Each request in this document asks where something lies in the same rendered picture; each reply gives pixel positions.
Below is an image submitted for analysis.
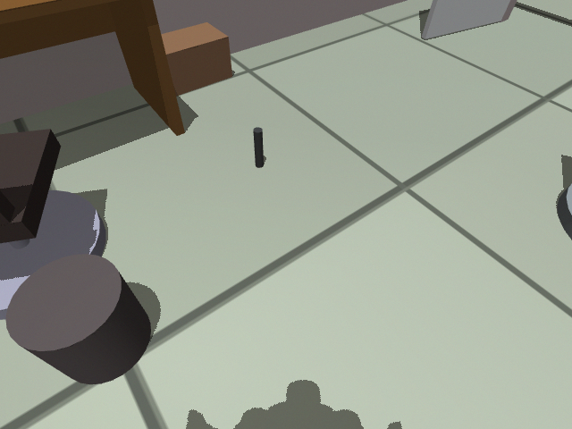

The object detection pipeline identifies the desk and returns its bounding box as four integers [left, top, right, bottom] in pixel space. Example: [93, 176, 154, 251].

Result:
[0, 0, 185, 136]

